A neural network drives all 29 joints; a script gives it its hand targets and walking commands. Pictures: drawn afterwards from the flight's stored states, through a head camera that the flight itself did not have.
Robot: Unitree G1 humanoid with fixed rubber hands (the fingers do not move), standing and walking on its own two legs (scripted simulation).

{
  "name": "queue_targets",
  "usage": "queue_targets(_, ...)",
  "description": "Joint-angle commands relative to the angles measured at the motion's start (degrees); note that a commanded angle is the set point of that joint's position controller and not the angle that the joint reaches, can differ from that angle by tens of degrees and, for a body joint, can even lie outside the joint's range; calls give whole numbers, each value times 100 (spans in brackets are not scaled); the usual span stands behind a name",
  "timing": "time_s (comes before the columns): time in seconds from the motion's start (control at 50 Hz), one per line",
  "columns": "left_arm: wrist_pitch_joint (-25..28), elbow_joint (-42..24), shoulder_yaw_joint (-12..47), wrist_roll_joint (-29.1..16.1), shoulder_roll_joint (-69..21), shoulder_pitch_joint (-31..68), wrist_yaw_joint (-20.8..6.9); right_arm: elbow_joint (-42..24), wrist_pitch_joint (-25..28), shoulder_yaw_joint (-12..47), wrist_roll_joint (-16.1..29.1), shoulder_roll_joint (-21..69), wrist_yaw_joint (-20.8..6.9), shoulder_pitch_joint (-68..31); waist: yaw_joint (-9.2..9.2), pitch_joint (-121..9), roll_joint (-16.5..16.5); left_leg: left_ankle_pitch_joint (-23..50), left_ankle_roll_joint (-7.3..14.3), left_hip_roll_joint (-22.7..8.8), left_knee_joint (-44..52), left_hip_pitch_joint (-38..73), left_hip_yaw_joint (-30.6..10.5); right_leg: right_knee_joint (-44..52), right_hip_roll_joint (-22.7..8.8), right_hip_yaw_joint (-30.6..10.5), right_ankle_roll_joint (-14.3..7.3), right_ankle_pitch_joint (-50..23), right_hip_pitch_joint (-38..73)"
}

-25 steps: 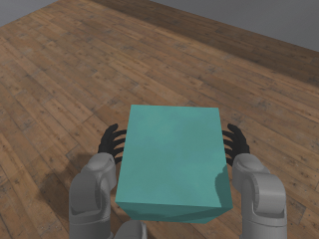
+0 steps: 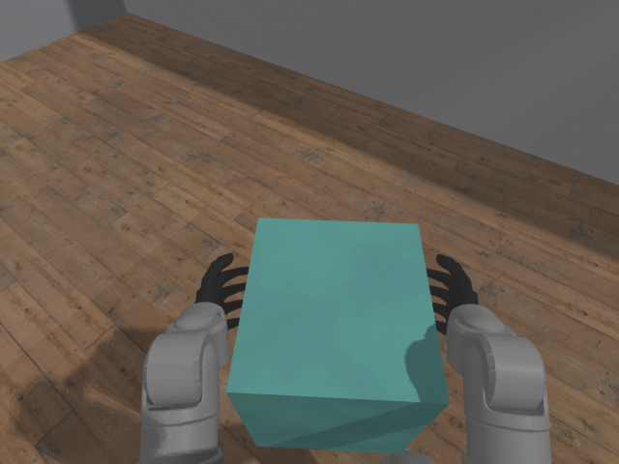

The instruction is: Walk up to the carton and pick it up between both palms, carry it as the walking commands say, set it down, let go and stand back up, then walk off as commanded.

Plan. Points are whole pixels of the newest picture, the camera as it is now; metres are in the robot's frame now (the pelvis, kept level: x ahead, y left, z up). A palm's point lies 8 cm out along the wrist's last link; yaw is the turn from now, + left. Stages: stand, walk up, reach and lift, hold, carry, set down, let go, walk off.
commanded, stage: carry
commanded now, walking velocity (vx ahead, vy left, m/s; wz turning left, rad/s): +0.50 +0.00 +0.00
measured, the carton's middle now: (332, 342) +0.27 +0.00 -0.01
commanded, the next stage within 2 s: none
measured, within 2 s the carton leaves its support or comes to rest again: neither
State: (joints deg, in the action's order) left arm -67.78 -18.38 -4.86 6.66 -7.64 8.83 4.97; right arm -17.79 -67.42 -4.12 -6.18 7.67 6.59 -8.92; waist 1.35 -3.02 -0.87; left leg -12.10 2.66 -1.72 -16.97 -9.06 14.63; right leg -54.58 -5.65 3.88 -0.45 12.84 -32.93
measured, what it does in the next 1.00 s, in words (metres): walks ahead: right foot, then left foot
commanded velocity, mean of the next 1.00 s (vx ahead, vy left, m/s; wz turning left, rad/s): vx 0.28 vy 0.00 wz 0.00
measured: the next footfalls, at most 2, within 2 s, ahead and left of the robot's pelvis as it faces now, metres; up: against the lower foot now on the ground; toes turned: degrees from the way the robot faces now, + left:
right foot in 0.20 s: +0.33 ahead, -0.15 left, +0.00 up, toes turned -9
left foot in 0.70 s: +0.67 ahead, +0.03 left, +0.00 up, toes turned +14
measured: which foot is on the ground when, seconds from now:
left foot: down 0.00-0.22, up 0.24-0.68, down 0.70-1.00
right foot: up 0.00-0.18, down 0.20-0.70, up 0.72-1.00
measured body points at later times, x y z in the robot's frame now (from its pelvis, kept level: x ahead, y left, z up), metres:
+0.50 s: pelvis +0.34 -0.09 +0.01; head +0.37 -0.11 +0.45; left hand +0.62 +0.07 +0.09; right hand +0.63 -0.22 +0.07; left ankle +0.41 +0.08 -0.67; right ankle +0.29 -0.14 -0.75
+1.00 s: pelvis +0.62 -0.08 -0.01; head +0.66 -0.07 +0.44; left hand +0.91 +0.08 +0.06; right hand +0.92 -0.21 +0.06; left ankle +0.63 +0.02 -0.75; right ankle +0.67 -0.20 -0.75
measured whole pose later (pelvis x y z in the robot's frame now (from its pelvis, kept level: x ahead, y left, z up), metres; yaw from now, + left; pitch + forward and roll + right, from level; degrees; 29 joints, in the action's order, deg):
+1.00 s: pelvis +0.62 -0.08 -0.01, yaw +1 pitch +4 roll +1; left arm -67.6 -23.2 -5.1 6.7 -7.9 10.5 5.4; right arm -21.4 -66.0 -4.4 -5.8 7.9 6.2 -10.6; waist 0.2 0.8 1.4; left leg -11.3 2.3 -2.4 -24.5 -17.0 12.6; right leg -27.4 -4.0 5.2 1.7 10.3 -21.8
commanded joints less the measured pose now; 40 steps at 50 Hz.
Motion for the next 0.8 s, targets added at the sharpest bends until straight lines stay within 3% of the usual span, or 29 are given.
queue_targets(0.0, 127, -407, 3884, -2139, -5532, 2205, -1241, -575, 50, 4052, 2418, 5433, -1604, -2269, -19, -1022, -678, 1602, 398, -1269, 736, 954, -706, 1383, 87, 479, 157, -287, -13)
queue_targets(0.08, 18, -653, 3974, -2188, -5328, 2197, -1241, -715, -23, 3985, 2265, 5165, -1571, -2019, 7, -924, -912, 2471, 135, -1197, 434, 1218, -370, 2416, 311, 758, 87, -1092, 436)
queue_targets(0.12, -81, -729, 3992, -2226, -5216, 2207, -1260, -740, -99, 3926, 2219, 5029, -1564, -1965, -31, -938, -1012, 3073, -9, -1198, 49, 1271, -240, 2745, 448, 897, 22, -1155, 915)
queue_targets(0.14, -128, -680, 3989, -2216, -5192, 2160, -1272, -713, -141, 3911, 2212, 4977, -1563, -1948, -94, -1080, -966, 3444, -113, -1101, -504, 1141, -45, 3006, 612, 1090, -26, -1172, 1532)
queue_targets(0.16, -158, -519, 3970, -2197, -5177, 2027, -1279, -684, -177, 3905, 2199, 4927, -1562, -1962, -188, -1451, -721, 3364, -244, -862, -1531, 769, 123, 3121, 771, 1230, -99, -896, 2581)
queue_targets(0.18, -168, -417, 3961, -2182, -5143, 1940, -1295, -654, -198, 3917, 2211, 4830, -1570, -2081, -308, -1903, -271, 2065, -383, -704, -2830, -104, 46, 3079, 69, 356, -195, -566, 3728)
queue_targets(0.2, -141, -236, 3950, -2176, -5068, 1965, -1319, -767, -243, 4037, 2271, 4899, -1575, -2224, -228, -2470, 1523, -225, -597, -78, -4624, -1796, -285, 3500, -1659, -2595, -1082, 48, 4886)
queue_targets(0.22, -94, -259, 3912, -2261, -5176, 2072, -1320, -642, -221, 4110, 2314, 4975, -1571, -2464, -200, -2223, 1735, -1579, -456, 120, -5501, -2708, -964, 4000, -2018, -3486, -1347, -711, 4964)
queue_targets(0.24, -54, -508, 3893, -2334, -5249, 2244, -1332, -643, -146, 4119, 2343, 5146, -1567, -2481, -223, -2064, 1239, -1495, -277, -211, -5908, -2862, -1402, 3876, -1852, -2777, -1229, -1416, 4736)
queue_targets(0.26, -14, -645, 3932, -2387, -5426, 2366, -1347, -703, -78, 4133, 2383, 5332, -1576, -2493, -207, -1972, 709, -1260, -215, -389, -5853, -2882, -1455, 3720, -1654, -2127, -1082, -2208, 4476)
queue_targets(0.28, 33, -761, 3966, -2451, -5554, 2492, -1359, -727, -28, 4143, 2422, 5500, -1571, -2542, -184, -1894, 438, -932, -207, -585, -5363, -2775, -1476, 3767, -1474, -1542, -819, -2415, 4165)
queue_targets(0.32, 70, -750, 3910, -2435, -5640, 2423, -1378, -710, 39, 4157, 2434, 5649, -1518, -2497, -199, -1916, 731, -440, -247, -590, -4758, -2527, -1263, 3946, -1242, -883, -602, -2238, 3876)
queue_targets(0.4, 39, -687, 3874, -2388, -5445, 2029, -1456, -817, 80, 4247, 2293, 5559, -1382, -2199, -223, -1737, 978, 61, -334, -525, -3983, -2918, -903, 4191, -1058, -342, -703, -2477, 4109)
queue_targets(0.48, -46, -723, 3902, -2388, -5227, 2044, -1486, -783, -23, 4253, 2250, 5459, -1344, -2124, -230, -1230, 908, 660, -422, -467, -2861, -3121, -636, 4448, -911, -8, -750, -2507, 4181)
queue_targets(0.56, -157, -679, 3877, -2338, -5030, 2117, -1481, -674, -181, 4195, 2250, 5305, -1385, -2150, -254, -730, 854, 1029, -295, -229, -1819, -2794, -245, 4434, -786, 321, -670, -2898, 4088)
queue_targets(0.58, -188, -663, 3859, -2316, -4996, 2136, -1476, -651, -224, 4172, 2253, 5258, -1401, -2176, -252, -604, 854, 1062, -240, -151, -1621, -2645, -133, 4300, -760, 433, -633, -3330, 4037)
queue_targets(0.64, -271, -568, 3806, -2270, -4915, 2176, -1463, -547, -329, 4114, 2297, 5136, -1446, -2240, -207, -756, 1033, 1251, -108, 308, -1321, -1477, 325, 3235, -607, 824, -399, -5531, 3766)
queue_targets(0.66, -287, -510, 3797, -2255, -4902, 2232, -1465, -472, -345, 4113, 2300, 5126, -1457, -2260, -133, -948, 1068, 1410, -73, 439, -1041, -794, 375, 2486, -490, 929, -250, -5719, 3552)
queue_targets(0.68, -298, -450, 3793, -2256, -4907, 2312, -1467, -473, -346, 4117, 2302, 5130, -1470, -2352, -11, -1193, 809, 2054, -44, 250, -532, 162, 117, 1484, -300, 945, -51, -5043, 3025)
queue_targets(0.7, -304, -407, 3802, -2275, -4913, 2407, -1461, -500, -354, 4105, 2298, 5125, -1477, -2369, 90, -1654, 248, 3536, 102, -775, -602, 1550, -1009, 300, -63, 739, 157, -2988, 1894)
queue_targets(0.72, -336, -410, 3870, -2414, -5184, 2414, -1441, -401, -325, 3960, 2415, 5087, -1520, -2420, -72, -2109, -1185, 6157, 978, -2586, -939, 2936, -3237, -1398, 862, 350, 252, 1596, 307)
queue_targets(0.74, -291, -179, 3871, -2364, -5294, 2247, -1418, -429, -268, 3955, 2477, 5220, -1539, -2523, -95, -2524, -971, 5868, 1300, -2586, -577, 2419, -3258, -2154, 654, -452, 127, 1662, 426)
queue_targets(0.78, -138, -521, 3970, -2347, -5518, 2576, -1408, -370, -129, 3869, 2394, 5619, -1548, -2285, -34, -2269, -462, 4603, 990, -2077, -262, 1806, -2200, -1573, 196, -626, -15, 1127, 419)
